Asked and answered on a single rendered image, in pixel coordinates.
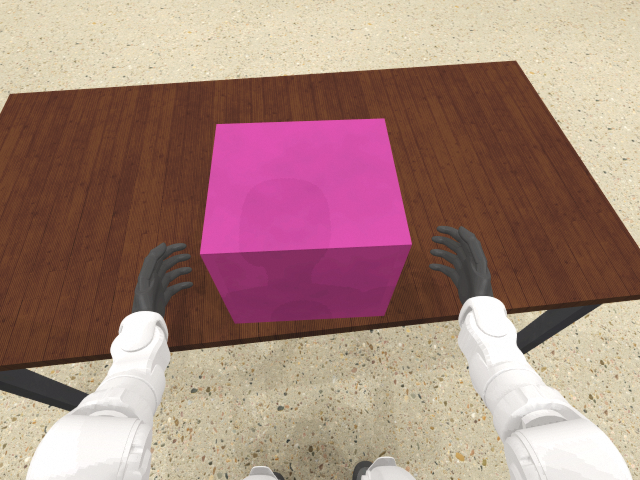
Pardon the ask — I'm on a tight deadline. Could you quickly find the robot left upper arm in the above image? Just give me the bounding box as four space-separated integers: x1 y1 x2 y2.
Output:
33 414 153 480

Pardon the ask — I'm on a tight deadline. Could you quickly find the carton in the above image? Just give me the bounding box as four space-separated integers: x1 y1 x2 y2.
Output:
200 118 412 324

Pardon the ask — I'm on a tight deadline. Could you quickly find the right robot hand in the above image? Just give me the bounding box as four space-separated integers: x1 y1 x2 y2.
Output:
429 226 494 305

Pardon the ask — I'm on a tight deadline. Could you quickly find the robot right shin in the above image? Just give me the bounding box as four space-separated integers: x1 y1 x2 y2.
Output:
368 457 396 471

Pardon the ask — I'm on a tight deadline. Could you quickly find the left robot forearm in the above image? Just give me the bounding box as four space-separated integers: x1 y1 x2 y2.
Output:
26 311 171 480

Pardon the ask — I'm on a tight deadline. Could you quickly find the left robot hand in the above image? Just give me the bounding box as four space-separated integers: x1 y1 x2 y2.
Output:
131 243 193 319

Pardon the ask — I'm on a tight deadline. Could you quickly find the right robot forearm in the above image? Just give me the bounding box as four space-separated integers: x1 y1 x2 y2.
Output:
458 296 633 480

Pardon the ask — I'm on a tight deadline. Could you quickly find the robot right upper arm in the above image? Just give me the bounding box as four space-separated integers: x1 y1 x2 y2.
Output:
504 418 628 480

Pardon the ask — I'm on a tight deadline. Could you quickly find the table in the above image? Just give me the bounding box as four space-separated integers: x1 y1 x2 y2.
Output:
0 61 640 411

